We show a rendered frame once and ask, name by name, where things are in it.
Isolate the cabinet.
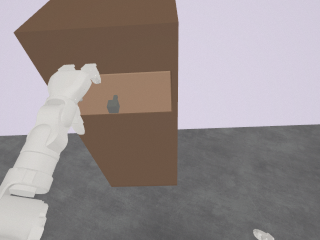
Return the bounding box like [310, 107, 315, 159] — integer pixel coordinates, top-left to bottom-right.
[13, 0, 179, 187]

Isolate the left robot forearm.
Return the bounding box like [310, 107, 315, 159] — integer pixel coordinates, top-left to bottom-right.
[0, 95, 77, 200]

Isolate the robot left upper arm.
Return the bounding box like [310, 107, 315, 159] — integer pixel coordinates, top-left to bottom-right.
[0, 194, 49, 240]

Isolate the handle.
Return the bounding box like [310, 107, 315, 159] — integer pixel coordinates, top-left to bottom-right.
[106, 95, 120, 114]

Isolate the robot right hand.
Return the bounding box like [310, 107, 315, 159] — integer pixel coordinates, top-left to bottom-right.
[253, 229, 274, 240]

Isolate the drawer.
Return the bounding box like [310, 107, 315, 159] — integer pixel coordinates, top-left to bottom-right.
[77, 71, 172, 115]

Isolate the robot left hand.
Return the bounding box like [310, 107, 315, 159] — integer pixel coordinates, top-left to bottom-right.
[47, 63, 101, 135]

